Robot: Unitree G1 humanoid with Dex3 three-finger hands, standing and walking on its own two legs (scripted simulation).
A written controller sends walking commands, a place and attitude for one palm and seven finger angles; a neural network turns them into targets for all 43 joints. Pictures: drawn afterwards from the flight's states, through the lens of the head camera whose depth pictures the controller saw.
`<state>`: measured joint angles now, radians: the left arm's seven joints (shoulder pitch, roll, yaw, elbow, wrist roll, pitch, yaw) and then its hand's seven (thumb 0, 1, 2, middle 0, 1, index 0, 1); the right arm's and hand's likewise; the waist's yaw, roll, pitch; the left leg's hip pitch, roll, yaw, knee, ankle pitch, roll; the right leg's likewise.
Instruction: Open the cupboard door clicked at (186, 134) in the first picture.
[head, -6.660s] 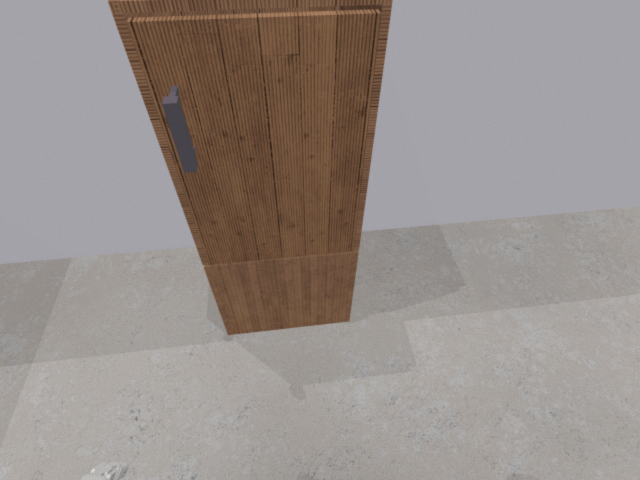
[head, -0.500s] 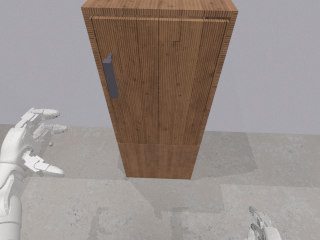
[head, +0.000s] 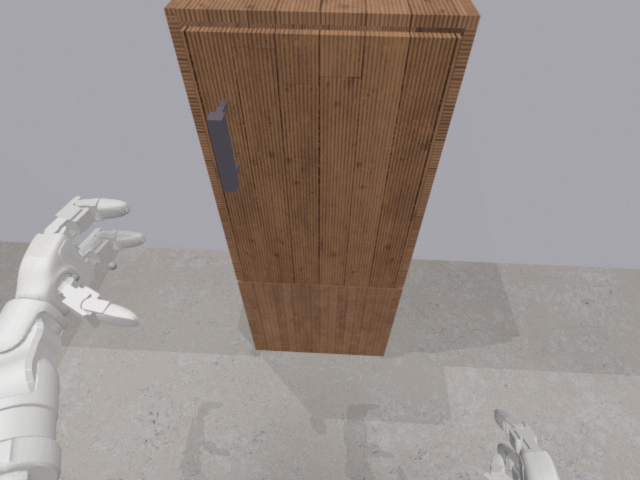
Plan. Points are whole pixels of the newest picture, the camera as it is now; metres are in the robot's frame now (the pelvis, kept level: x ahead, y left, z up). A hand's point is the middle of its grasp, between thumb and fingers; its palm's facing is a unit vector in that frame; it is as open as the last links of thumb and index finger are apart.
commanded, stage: move the hooked fingers beside the handle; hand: left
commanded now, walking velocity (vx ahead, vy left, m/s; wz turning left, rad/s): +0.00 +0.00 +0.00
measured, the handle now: (227, 147) +0.58 +0.20 +0.10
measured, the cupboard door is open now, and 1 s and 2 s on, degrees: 0 0 0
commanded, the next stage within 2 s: none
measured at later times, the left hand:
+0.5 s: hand (142, 215) +0.41 +0.27 +0.11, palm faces +0.01 -1.00 +0.02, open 14.0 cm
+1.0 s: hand (167, 182) +0.47 +0.26 +0.11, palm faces +0.01 -1.00 +0.02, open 14.0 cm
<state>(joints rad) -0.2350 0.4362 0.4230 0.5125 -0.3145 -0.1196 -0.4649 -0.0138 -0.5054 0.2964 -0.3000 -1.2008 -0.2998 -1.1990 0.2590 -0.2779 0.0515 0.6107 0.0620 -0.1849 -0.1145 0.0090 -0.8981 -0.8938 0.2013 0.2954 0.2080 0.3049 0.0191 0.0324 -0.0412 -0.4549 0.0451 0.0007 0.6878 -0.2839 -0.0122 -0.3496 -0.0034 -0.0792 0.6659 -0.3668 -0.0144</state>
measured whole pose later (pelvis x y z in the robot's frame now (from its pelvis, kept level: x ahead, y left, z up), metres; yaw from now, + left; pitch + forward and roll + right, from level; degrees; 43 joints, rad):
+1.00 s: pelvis +0.01 +0.02 -0.01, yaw -2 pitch +12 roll -2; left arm -0.80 0.60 0.45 1.12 -0.16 -0.27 -0.41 -0.01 -0.50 0.30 -0.30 -1.20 -0.30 -1.20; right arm 0.38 -0.29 0.03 0.64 0.03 0.00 -0.07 0.00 -0.90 -0.89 0.20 0.30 0.21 0.30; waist -0.10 0.01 -0.07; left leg -0.68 0.06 0.02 0.81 -0.34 0.01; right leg -0.57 0.00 -0.05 0.75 -0.39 0.01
